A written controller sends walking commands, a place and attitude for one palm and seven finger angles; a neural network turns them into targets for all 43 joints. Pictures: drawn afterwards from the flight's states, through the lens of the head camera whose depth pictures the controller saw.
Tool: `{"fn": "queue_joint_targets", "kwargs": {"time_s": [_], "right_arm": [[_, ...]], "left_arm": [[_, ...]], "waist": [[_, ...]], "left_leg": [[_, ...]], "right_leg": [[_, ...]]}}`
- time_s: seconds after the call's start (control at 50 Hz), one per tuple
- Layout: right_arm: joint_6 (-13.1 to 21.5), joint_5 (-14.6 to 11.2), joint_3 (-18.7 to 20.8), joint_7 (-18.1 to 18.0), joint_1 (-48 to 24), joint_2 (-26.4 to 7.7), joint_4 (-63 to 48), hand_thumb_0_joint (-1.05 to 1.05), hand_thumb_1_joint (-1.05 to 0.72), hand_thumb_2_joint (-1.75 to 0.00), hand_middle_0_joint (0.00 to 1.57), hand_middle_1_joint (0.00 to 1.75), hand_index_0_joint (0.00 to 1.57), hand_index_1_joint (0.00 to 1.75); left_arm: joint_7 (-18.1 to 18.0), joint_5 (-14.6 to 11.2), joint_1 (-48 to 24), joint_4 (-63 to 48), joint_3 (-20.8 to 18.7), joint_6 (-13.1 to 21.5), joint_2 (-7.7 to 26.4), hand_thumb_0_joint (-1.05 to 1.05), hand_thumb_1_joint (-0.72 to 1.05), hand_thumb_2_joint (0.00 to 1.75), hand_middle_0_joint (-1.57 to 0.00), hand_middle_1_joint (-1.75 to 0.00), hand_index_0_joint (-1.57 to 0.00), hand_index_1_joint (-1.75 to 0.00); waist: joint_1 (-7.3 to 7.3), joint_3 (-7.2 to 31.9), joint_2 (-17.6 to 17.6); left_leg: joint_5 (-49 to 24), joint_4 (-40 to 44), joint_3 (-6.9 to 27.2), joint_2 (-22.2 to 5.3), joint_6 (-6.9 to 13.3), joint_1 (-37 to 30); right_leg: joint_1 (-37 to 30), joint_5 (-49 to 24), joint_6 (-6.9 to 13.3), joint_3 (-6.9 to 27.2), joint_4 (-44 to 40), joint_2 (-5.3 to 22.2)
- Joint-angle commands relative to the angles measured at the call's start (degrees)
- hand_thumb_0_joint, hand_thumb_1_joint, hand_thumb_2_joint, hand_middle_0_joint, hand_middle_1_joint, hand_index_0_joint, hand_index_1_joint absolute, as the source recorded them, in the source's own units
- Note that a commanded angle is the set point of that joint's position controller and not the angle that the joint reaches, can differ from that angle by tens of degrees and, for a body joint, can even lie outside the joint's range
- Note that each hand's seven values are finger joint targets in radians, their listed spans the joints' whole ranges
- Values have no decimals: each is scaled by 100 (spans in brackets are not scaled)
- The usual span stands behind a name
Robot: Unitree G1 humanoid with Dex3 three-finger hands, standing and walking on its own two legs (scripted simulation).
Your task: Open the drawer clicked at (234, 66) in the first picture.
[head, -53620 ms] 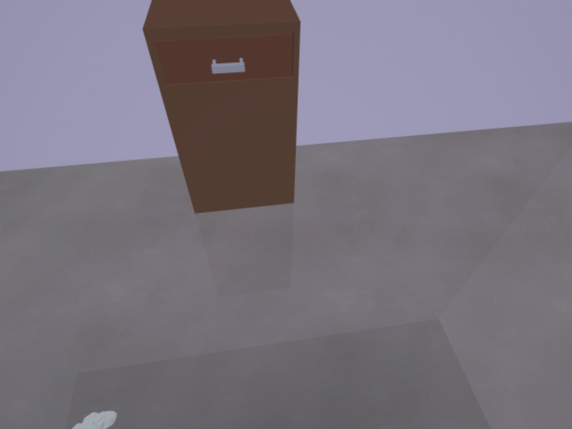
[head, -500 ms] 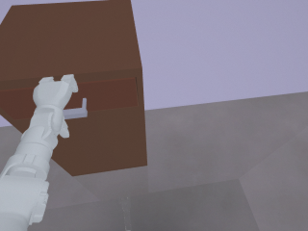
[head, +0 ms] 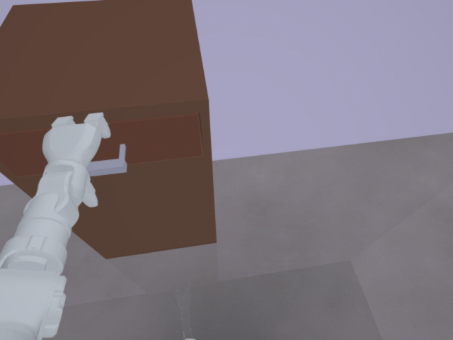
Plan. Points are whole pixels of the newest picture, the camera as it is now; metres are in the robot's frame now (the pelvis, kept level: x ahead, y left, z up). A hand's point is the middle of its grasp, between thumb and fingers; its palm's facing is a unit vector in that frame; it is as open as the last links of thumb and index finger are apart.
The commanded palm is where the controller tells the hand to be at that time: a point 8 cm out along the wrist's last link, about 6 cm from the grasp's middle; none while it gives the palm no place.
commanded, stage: re-aim the fingers above the handle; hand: left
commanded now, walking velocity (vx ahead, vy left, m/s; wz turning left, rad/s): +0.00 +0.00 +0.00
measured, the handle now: (101, 159) +0.48 +0.27 -0.02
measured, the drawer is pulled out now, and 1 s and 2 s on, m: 0.00 0.00 0.00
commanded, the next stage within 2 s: lower the fingers behind the handle in 0.02 s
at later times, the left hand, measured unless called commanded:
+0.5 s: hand (99, 168) +0.43 +0.25 +0.02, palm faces -0.03 -0.02 -1.00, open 13.8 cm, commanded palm +0.41 +0.25 +0.08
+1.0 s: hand (100, 171) +0.44 +0.26 +0.00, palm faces -0.03 -0.03 -1.00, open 13.7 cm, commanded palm +0.42 +0.27 +0.04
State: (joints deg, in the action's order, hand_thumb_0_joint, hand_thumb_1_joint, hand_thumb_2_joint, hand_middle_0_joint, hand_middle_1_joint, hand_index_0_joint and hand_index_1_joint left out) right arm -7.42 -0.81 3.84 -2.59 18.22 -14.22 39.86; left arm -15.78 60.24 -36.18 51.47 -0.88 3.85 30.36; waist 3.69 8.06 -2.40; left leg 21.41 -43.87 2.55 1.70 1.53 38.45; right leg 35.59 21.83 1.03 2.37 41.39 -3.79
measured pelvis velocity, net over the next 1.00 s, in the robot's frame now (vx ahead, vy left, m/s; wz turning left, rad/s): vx -0.01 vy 0.00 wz -0.01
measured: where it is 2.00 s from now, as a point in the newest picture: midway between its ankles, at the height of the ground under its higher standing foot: outside the picture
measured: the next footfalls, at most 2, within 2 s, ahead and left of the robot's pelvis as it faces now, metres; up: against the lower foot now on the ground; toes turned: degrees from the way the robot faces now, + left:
none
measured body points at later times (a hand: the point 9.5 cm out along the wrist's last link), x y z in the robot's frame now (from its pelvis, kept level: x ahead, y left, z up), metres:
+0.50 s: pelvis +0.00 +0.00 +0.00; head +0.07 -0.01 +0.44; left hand +0.42 +0.25 +0.08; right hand +0.05 -0.27 -0.13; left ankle -0.01 +0.10 -0.71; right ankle -0.03 -0.12 -0.71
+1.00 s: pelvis -0.01 +0.00 -0.02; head +0.08 +0.00 +0.42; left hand +0.43 +0.26 +0.05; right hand +0.02 -0.28 -0.15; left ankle -0.01 +0.10 -0.71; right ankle -0.03 -0.12 -0.71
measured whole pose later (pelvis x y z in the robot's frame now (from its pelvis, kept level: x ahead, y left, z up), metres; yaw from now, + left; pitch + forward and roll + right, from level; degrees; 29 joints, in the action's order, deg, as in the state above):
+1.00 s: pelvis -0.01 +0.00 -0.02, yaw -1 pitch +21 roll -1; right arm -7.2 0.0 3.5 -2.1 19.0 -14.4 41.1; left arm -21.8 62.2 -38.1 57.3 -2.2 5.3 30.1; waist 4.7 10.1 -2.1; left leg 23.3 -50.4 2.2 1.1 1.2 47.5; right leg 45.0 23.7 1.2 2.3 48.2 -4.6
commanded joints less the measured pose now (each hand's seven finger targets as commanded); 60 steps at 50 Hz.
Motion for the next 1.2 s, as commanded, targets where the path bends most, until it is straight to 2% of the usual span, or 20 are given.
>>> {"fn": "queue_joint_targets", "kwargs": {"time_s": [0.0,0.08,0.14,0.2,0.28,0.32,0.46,0.5,0.52,0.56,0.62,0.64,0.7,0.78,0.88,0.98,1.04,1.08,1.14,1.18], "right_arm": [[147,16,282,-39,421,-885,-453,0,-90,-90,20,30,20,30],[136,-3,253,-26,389,-883,-474,0,-90,-90,20,30,20,30],[136,22,273,8,374,-857,-498,0,-90,-90,20,30,20,30],[85,13,241,16,360,-895,-490,0,-90,-90,20,30,20,30],[88,23,245,21,332,-861,-567,0,-90,-90,20,30,20,30],[101,26,253,39,306,-835,-577,0,-90,-90,20,30,20,30],[141,44,270,24,350,-860,-489,0,-90,-90,20,30,20,30],[157,43,270,5,390,-892,-418,0,-90,-90,20,30,20,30],[155,29,255,-9,373,-885,-432,0,-90,-90,20,30,20,30],[180,58,270,-18,417,-864,-414,0,-90,-90,20,30,20,30],[180,43,248,-24,452,-870,-402,0,-90,-90,20,30,20,30],[187,52,258,-28,460,-871,-387,0,-90,-90,20,30,20,30],[179,55,237,-31,501,-910,-373,0,-90,-90,20,30,20,30],[183,55,246,-30,556,-906,-358,0,-90,-90,20,30,20,30],[179,76,271,-8,643,-921,-296,0,-90,-90,20,30,20,30],[98,51,210,12,654,-974,-271,0,-90,-90,20,30,20,30],[73,44,183,2,674,-994,-294,0,-90,-90,20,30,20,30],[53,25,171,-1,658,-986,-322,0,-90,-90,20,30,20,30],[42,35,139,-8,661,-992,-363,0,-90,-90,20,30,20,30],[46,14,115,-21,664,-988,-385,0,-90,-90,20,30,20,30]], "left_arm": [[-286,-24,-2475,-1234,-317,-31,1381,0,-50,30,-30,-120,-30,-120],[-227,-12,-2579,-1311,-315,-36,1394,0,-50,30,-30,-120,-30,-120],[-215,-14,-2264,-1193,-143,-74,1062,0,-50,30,-30,-120,-30,-120],[-210,15,-2130,-819,-238,-138,1165,0,-50,30,-30,-120,-30,-120],[-324,112,-2207,-1123,-430,-48,1379,0,-50,30,-30,-120,-30,-120],[-398,112,-2205,-1152,-272,-43,1147,0,-50,30,-30,-120,-30,-120],[-635,150,-2403,-968,-261,-135,1127,0,-50,30,-30,-120,-30,-120],[-661,156,-2464,-791,-333,-173,1272,0,-50,30,-30,-120,-30,-120],[-671,198,-2466,-809,-454,-170,1469,0,-50,30,-30,-120,-30,-120],[-653,160,-2573,-831,-267,-140,1212,0,-50,30,-30,-120,-30,-120],[-625,147,-2323,-655,-403,-100,1396,0,-50,30,-30,-120,-30,-120],[-614,134,-2284,-553,-291,-108,1256,0,-50,30,-30,-120,-30,-120],[-592,136,-2231,-388,-422,-67,1459,0,-50,30,-30,-120,-30,-120],[-602,165,-2272,-421,-563,70,1665,0,-50,30,-30,-120,-30,-120],[-713,211,-2187,-261,-531,109,1563,0,-50,30,-30,-120,-30,-120],[-737,196,-2138,168,-554,-138,1731,0,-50,30,-30,-120,-30,-120],[-700,182,-2209,397,-330,-277,1548,0,-50,30,-30,-120,-30,-120],[-678,223,-2304,351,-365,-273,1629,0,-50,30,-30,-120,-30,-120],[-631,202,-2079,561,-302,-325,1529,0,-50,30,-30,-120,-30,-120],[-598,230,-2184,681,-232,-315,1488,0,-50,30,-30,-120,-30,-120]], "waist": [[53,2226,-366],[29,2211,-272],[4,2056,-288],[35,1699,68],[-102,2150,-150],[-62,2052,-262],[75,2032,-82],[101,1969,-90],[22,2106,-140],[131,2198,-144],[35,2263,-162],[105,2144,-129],[73,2078,-142],[62,2334,-193],[132,2385,-89],[146,2174,57],[226,1861,108],[201,2054,-10],[164,1909,123],[243,1803,212]], "left_leg": [[-2719,279,-185,-55,91,-1920],[-2767,344,-160,-67,87,-1926],[-2864,318,-174,-69,80,-1933],[-2421,361,-212,-54,99,-1532],[-2584,320,-228,-43,87,-1607],[-2524,273,-254,-39,85,-1583],[-2193,182,-243,-30,103,-1354],[-2023,165,-262,-27,116,-1293],[-2040,160,-272,-13,112,-1238],[-2086,87,-287,-10,124,-1259],[-2077,45,-308,7,123,-1092],[-2045,3,-342,10,138,-1021],[-1894,-40,-347,17,142,-792],[-1921,-160,-355,13,143,-719],[-2027,-333,-327,-8,143,-612],[-1701,-336,-357,19,153,-237],[-1406,-291,-339,7,156,-151],[-1429,-296,-331,4,153,-227],[-1230,-314,-341,13,157,-76],[-1115,-326,-317,1,164,18]], "right_leg": [[-706,-2162,144,-295,-375,-33],[-716,-2179,136,-296,-383,-22],[-664,-2173,159,-324,-383,-25],[-679,-2063,147,-312,-411,-5],[-806,-2189,159,-270,-293,2],[-664,-2136,161,-278,-286,-6],[-559,-1969,151,-262,-236,-2],[-481,-1867,136,-241,-247,3],[-533,-1907,132,-209,-212,6],[-556,-2015,131,-209,-199,12],[-594,-2122,111,-172,-147,12],[-572,-2173,106,-163,-152,15],[-522,-2084,101,-143,-101,21],[-493,-2163,81,-102,-3,18],[-226,-2185,77,-153,148,-10],[-208,-2002,58,-127,133,7],[26,-1610,67,-177,70,-4],[66,-1563,71,-166,101,-1],[99,-1388,74,-168,92,-1],[252,-1251,63,-182,108,-1]]}}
